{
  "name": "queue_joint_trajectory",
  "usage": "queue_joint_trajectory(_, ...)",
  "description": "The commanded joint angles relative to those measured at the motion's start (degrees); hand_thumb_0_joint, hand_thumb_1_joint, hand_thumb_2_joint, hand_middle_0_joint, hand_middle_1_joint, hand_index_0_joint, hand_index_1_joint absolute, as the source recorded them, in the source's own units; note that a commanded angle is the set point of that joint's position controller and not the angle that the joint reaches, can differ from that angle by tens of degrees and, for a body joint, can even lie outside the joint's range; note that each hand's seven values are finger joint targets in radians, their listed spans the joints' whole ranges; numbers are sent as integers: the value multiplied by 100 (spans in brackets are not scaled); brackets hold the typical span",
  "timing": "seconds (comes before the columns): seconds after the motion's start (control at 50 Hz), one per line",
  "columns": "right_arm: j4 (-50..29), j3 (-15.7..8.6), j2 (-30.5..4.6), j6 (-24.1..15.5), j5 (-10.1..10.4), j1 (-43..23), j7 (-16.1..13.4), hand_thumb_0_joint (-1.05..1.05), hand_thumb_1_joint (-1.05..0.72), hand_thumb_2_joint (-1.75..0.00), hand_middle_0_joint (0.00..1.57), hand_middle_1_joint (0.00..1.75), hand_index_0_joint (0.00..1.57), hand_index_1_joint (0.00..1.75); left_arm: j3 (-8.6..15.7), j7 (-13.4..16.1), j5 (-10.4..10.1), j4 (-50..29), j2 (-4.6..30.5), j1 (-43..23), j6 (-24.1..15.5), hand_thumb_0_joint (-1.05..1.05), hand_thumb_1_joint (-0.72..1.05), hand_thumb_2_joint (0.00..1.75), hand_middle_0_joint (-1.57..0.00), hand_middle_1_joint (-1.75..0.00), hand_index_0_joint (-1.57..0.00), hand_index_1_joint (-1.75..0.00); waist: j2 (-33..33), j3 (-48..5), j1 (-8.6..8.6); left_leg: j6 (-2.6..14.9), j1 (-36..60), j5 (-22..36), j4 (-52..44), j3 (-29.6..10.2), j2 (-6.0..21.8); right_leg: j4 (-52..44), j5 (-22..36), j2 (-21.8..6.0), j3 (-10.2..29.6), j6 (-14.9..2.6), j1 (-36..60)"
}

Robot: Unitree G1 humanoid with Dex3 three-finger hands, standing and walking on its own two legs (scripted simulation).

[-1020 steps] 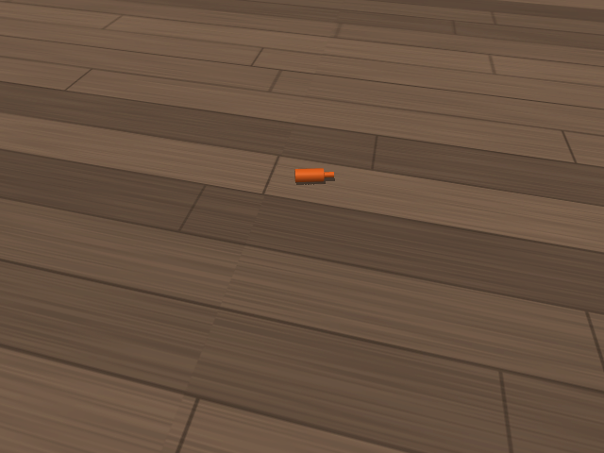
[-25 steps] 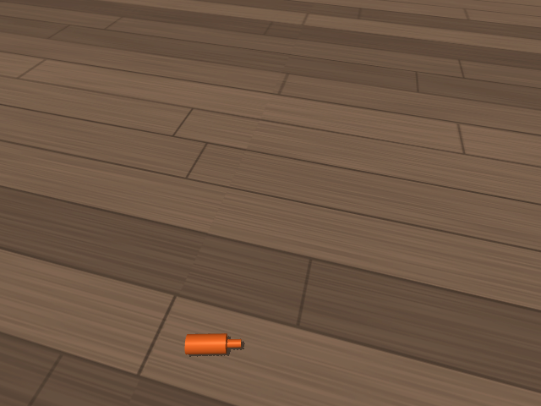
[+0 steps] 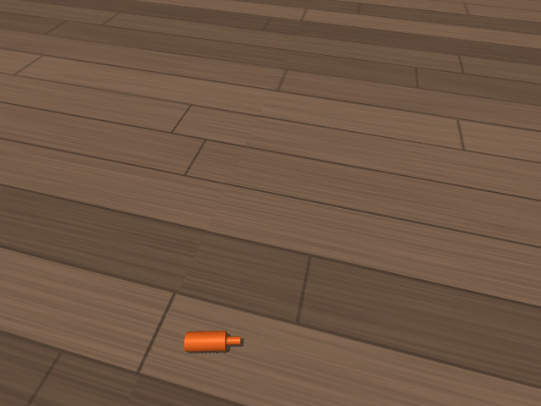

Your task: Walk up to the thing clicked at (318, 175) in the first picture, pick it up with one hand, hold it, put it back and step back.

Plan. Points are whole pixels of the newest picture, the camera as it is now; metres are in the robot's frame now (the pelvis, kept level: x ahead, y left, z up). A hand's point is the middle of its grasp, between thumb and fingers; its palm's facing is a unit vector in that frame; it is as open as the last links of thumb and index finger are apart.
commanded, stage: rise first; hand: left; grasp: from above
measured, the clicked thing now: (213, 340) +0.42 +0.20 -0.75
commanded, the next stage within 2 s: none
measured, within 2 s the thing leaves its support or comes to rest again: neither
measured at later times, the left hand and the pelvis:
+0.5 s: hand out of the picture +0.14 +0.26 -0.21, palm faces -0.09 -0.90 -0.42, open 13.6 cm; pelvis -0.01 +0.00 -0.06, yaw -1 degrees
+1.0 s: hand out of the picture +0.12 +0.27 -0.27, palm faces -0.22 -0.83 -0.51, open 14.3 cm; pelvis -0.02 +0.00 -0.13, yaw -1 degrees
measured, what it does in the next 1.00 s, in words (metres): lowers itself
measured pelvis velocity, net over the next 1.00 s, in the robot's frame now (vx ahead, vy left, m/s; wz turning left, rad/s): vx -0.02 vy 0.00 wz -0.02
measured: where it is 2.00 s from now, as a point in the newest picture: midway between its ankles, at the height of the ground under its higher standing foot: outside the picture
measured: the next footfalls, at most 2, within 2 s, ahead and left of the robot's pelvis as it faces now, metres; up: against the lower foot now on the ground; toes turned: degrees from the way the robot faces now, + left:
none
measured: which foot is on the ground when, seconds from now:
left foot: down 0.00-1.00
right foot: down 0.00-1.00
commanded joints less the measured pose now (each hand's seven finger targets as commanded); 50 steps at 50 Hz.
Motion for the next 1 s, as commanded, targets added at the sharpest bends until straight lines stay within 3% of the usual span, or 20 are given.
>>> queue_joint_trajectory(0.0, -1225, -234, -704, -267, 243, 355, -243, 0, -90, -90, 20, 30, 20, 30, 619, 62, 20, -312, 1198, -1588, -264, 0, 50, 94, -13, -70, -13, -70, -249, -201, -315, 170, -494, -114, 294, 154, -201, 102, 122, 256, -17, -222, -1117)
queue_joint_trajectory(0.04, -1534, -380, -680, -300, 127, 396, -258, 0, -90, -90, 20, 30, 20, 30, 927, -56, 270, -260, 1549, -1764, -246, 0, 35, 96, -7, -86, -9, -86, -183, -888, -139, 162, -600, 135, 677, 137, -192, 542, 366, 230, 14, -232, -1128)
queue_joint_trajectory(0.06, -1568, -459, -652, -305, 54, 582, -239, 0, -91, -90, 20, 30, 20, 30, 1049, -104, 431, -43, 1515, -1256, -179, 0, 27, 96, -7, -94, -9, -92, -93, -1158, -93, 151, -715, 333, 899, 133, -224, 771, 600, 208, 49, -232, -1167)
queue_joint_trajectory(0.08, -1728, -497, -586, -321, 3, 608, -185, 0, -92, -90, 20, 30, 20, 30, 1092, -169, 541, -108, 1376, -918, -111, 0, 19, 96, -4, -100, -7, -97, 136, -1425, 91, 118, -858, 483, 1044, 130, -262, 962, 663, 196, 48, -266, -1060)
queue_joint_trajectory(0.12, -2029, -524, -544, -330, 26, 606, -154, 0, -93, -91, 20, 30, 20, 30, 1064, -178, 683, -317, 1180, -495, 70, 0, 3, 99, -2, -106, -5, -103, 407, -1606, 180, 62, -860, 691, 1127, 144, -264, 1129, 769, 239, 42, -300, -1118)
queue_joint_trajectory(0.18, -2368, -545, -488, -318, 79, 501, -119, 0, -89, -90, 20, 30, 20, 30, 1008, -115, 796, -733, 1006, -510, 449, 0, -20, 100, -3, -107, -4, -105, 183, -1480, 73, 70, -1080, 683, 1232, 95, -234, 1170, 694, 292, 3, -275, -1339)
queue_joint_trajectory(0.24, -2655, -534, -458, -374, 64, 382, -63, 0, -88, -90, 20, 30, 20, 30, 1096, -38, 891, -1293, 1129, -659, 656, 0, -44, 100, -5, -108, -5, -108, 197, -1437, 41, 72, -1465, 318, 1560, 62, -171, 1491, 264, 328, -41, -275, -1779)
queue_joint_trajectory(0.3, -2772, -555, -406, -469, 41, 535, -43, 0, -88, -90, 20, 30, 20, 30, 1119, 5, 984, -1606, 1046, -685, 707, 0, -54, 99, -7, -109, -7, -109, 144, -1512, -71, 94, -1868, 100, 2066, 54, -151, 1967, 75, 323, -1, -243, -2314)
queue_joint_trajectory(0.36, -2869, -603, -370, -597, 0, 655, -59, 0, -89, -90, 20, 30, 20, 30, 1291, 45, 1091, -1966, 1110, -336, 675, 0, -56, 99, -7, -109, -7, -109, 260, -1887, -35, 97, -2119, 205, 2534, 23, -103, 2483, 158, 303, 14, -234, -2622)
queue_joint_trajectory(0.38, -2973, -612, -346, -633, -2, 614, -66, 0, -89, -90, 20, 30, 20, 30, 1167, 17, 1109, -2462, 1048, -495, 640, 0, -56, 100, -7, -108, -7, -109, 322, -2063, -73, 110, -2139, 259, 2672, 5, -82, 2617, 217, 289, 39, -234, -2771)
queue_joint_trajectory(0.42, -3061, -624, -338, -703, -12, 574, -98, 0, -88, -90, 20, 30, 20, 30, 1199, 5, 1148, -2784, 1060, -443, 671, 0, -57, 102, -7, -107, -5, -108, 413, -2012, -100, 96, -2308, 93, 2806, -43, -61, 2785, 24, 295, 31, -234, -3022)
queue_joint_trajectory(0.46, -3080, -629, -351, -744, -18, 560, -138, 0, -87, -89, 20, 30, 20, 30, 1267, 10, 1200, -2766, 1100, 9, 791, 0, -56, 102, -6, -106, -5, -108, 382, -2022, -95, 91, -2440, -47, 2896, -85, -34, 2892, -135, 310, 25, -237, -3200)
queue_joint_trajectory(0.52, -3205, -622, -311, -819, -42, 552, -171, 0, -86, -89, 20, 30, 20, 30, 1116, -40, 1226, -3359, 951, 171, 908, 0, -55, 101, -6, -105, -4, -107, 379, -2153, -173, 116, -2575, -35, 3148, -73, -26, 3051, -66, 292, 52, -213, -3314)
queue_joint_trajectory(0.54, -3151, -622, -328, -835, -48, 569, -182, 0, -86, -89, 20, 30, 20, 30, 1262, -34, 1253, -3343, 1128, 284, 977, 0, -58, 102, -5, -105, -4, -107, 395, -2186, -138, 125, -2668, -49, 3223, -72, -17, 3092, -81, 288, 58, -213, -3349)
queue_joint_trajectory(0.56, -3227, -595, -295, -866, -51, 531, -186, 0, -86, -89, 20, 30, 20, 30, 1129, -51, 1254, -3526, 986, 265, 1004, 0, -56, 102, -5, -106, -4, -107, 350, -2130, -227, 134, -2778, -117, 3289, -80, -23, 3135, -102, 280, 56, -205, -3436)
queue_joint_trajectory(0.7, -3448, -553, -218, -1039, -85, 337, -215, 0, -87, -89, 20, 30, 20, 30, 1216, -3, 1407, -4065, 1013, 697, 1138, 0, -55, 99, -5, -107, -5, -108, 501, -2237, -154, 129, -3229, -399, 3684, -131, -10, 3576, -422, 303, 27, -240, -3976)
queue_joint_trajectory(0.84, -3457, -569, -238, -1119, -99, 354, -162, 0, -89, -90, 20, 30, 20, 30, 1217, 25, 1573, -4338, 1000, 1186, 1134, 0, -58, 99, -6, -107, -5, -107, 571, -2565, -95, 114, -3569, -167, 4180, -246, 14, 4218, -357, 322, -16, -255, -4482)
queue_joint_trajectory(0.9, -3558, -549, -221, -1158, -90, 198, -137, 0, -91, -90, 20, 30, 20, 30, 1175, 39, 1638, -4688, 1093, 729, 1054, 0, -61, 100, -7, -105, -6, -107, 595, -2595, -160, 126, -3896, -511, 4395, -283, 10, 4394, -570, 321, 11, -250, -4803)
queue_joint_trajectory(0.94, -3468, -567, -261, -1193, -86, 225, -117, 0, -90, -90, 20, 30, 20, 30, 1089, 60, 1804, -4388, 1067, 688, 962, 0, -60, 99, -7, -106, -6, -107, 472, -2565, -215, 142, -4158, -619, 4642, -293, 3, 4638, -653, 332, 9, -250, -5118)
queue_joint_trajectory(0.98, -3460, -575, -288, -1245, -83, 121, -83, 0, -90, -90, 20, 30, 20, 30, 1142, 81, 1966, -4251, 1213, 156, 750, 0, -60, 99, -7, -105, -6, -106, 468, -2527, -252, 149, -4548, -901, 4917, -317, -7, 4916, -882, 311, 34, -259, -5527)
